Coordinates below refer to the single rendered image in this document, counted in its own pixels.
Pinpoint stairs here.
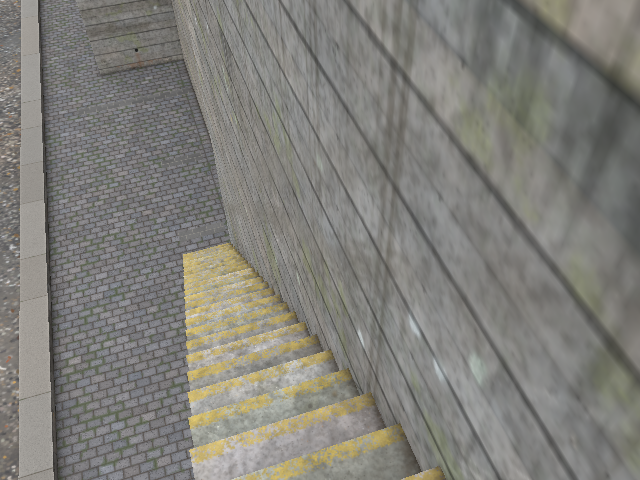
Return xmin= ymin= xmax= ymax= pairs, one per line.
xmin=183 ymin=242 xmax=446 ymax=480

